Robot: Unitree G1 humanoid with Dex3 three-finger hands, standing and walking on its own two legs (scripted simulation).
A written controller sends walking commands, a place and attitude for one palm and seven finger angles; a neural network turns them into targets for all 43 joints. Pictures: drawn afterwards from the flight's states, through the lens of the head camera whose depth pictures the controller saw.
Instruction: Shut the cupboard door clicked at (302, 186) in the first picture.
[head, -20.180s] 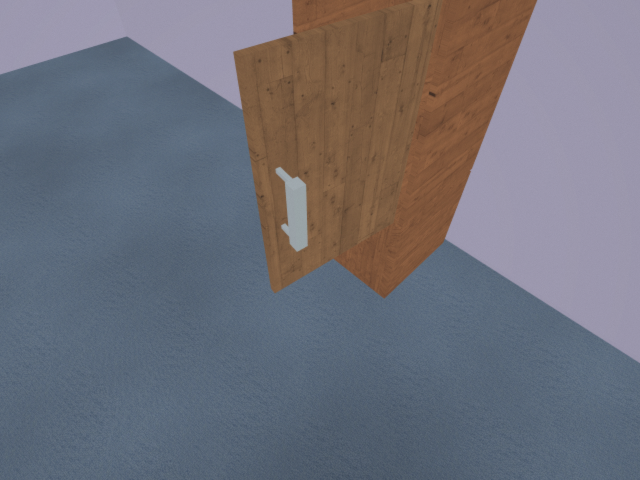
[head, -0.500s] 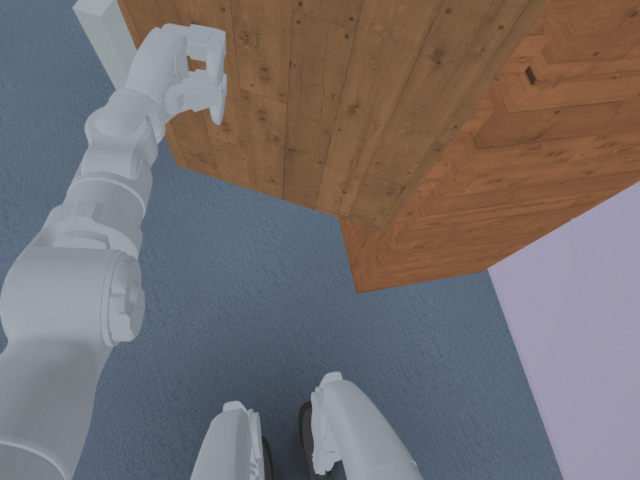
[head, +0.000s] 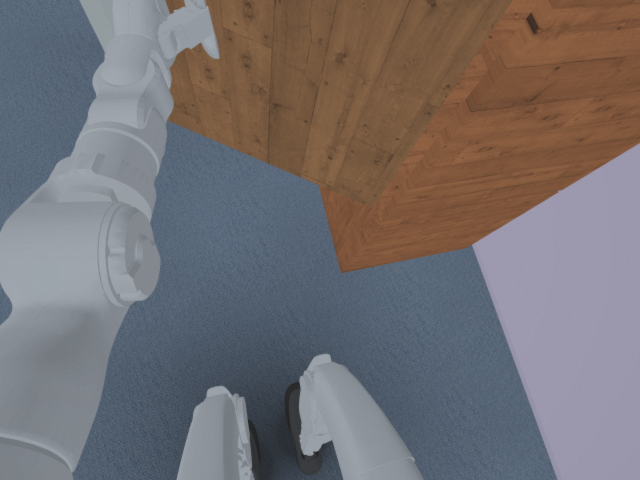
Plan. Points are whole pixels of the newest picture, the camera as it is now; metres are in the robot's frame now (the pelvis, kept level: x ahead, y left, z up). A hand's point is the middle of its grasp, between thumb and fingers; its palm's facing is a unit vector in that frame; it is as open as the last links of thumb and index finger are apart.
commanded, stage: pull the fist back off the door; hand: left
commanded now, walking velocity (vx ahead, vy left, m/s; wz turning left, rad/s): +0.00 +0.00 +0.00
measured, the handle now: out of the picture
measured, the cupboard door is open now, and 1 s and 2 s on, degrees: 55 55 55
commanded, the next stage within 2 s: draw the hand back to the body in 0.74 s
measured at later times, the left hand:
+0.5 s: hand (201, 62) +0.54 +0.03 +0.10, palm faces -0.10 -0.99 -0.05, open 3.1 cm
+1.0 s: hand (188, 86) +0.50 +0.05 +0.11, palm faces -0.04 -1.00 -0.02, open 3.1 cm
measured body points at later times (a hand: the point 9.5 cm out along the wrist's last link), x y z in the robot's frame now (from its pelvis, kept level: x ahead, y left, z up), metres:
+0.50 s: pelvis +0.02 +0.01 +0.04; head +0.16 +0.01 +0.47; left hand +0.54 +0.09 +0.10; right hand -0.03 -0.25 -0.07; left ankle +0.01 +0.09 -0.60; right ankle +0.07 -0.06 -0.60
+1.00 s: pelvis +0.03 +0.01 +0.05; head +0.15 +0.00 +0.48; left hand +0.50 +0.10 +0.11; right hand +0.06 -0.24 -0.08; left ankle +0.01 +0.09 -0.60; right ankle +0.07 -0.06 -0.60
